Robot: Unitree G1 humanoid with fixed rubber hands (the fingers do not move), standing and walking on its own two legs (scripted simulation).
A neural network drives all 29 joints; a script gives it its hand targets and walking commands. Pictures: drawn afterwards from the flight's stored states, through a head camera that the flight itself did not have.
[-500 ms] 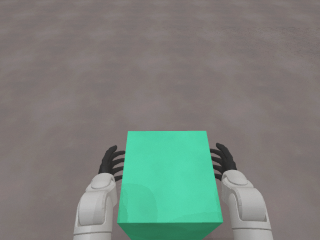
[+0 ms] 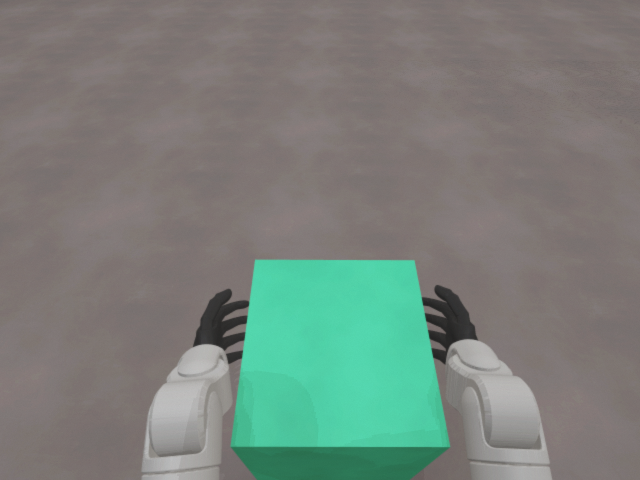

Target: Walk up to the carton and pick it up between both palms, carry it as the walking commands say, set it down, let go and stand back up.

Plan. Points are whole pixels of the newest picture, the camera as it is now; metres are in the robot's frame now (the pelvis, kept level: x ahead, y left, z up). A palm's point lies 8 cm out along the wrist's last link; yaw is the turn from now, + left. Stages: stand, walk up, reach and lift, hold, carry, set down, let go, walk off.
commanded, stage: carry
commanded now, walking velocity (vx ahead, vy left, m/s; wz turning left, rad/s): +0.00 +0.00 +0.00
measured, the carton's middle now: (333, 379) +0.27 +0.00 -0.02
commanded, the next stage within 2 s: none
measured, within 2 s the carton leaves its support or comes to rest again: neither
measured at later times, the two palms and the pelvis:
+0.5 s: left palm (216, 349) +0.27 +0.14 +0.07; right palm (461, 345) +0.26 -0.15 +0.07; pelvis +0.01 -0.01 +0.00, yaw +0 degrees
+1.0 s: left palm (236, 268) +0.38 +0.13 +0.08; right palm (450, 274) +0.37 -0.16 +0.07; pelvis +0.14 -0.01 -0.01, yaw -1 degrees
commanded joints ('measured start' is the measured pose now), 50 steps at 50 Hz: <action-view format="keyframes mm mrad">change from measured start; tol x16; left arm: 1 -372 -767 -502 -116 -217 -14 -117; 26 -377 -730 -464 -90 -196 -15 -110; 29 -402 -784 -544 -296 -277 25 -88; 32 -350 -663 -458 -109 -195 56 -84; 50 -259 -808 -588 -405 -330 187 -56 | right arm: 1 -389 767 513 -139 226 -24 128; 26 -394 743 485 -110 210 -25 119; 29 -431 800 578 -314 291 15 95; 32 -365 672 491 -117 204 48 91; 50 -368 823 658 -479 341 186 53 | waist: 1 0 9 -201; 39 0 -5 -94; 46 -33 243 -114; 50 16 86 -132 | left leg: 1 153 133 -144 -55 232 14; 25 153 129 -139 -38 251 14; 31 26 83 -133 -33 -302 30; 40 64 110 -143 -8 -62 37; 46 631 299 -457 -139 571 182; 50 362 214 -154 -82 608 82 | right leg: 1 10 -121 113 -84 147 -17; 25 22 -124 112 -78 187 -23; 31 -6 -127 163 -153 -317 -58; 37 50 -128 149 -122 -180 -54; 43 -42 -83 2 170 413 12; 47 -535 -7 3 344 -294 22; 50 -85 62 -66 -56 -76 -8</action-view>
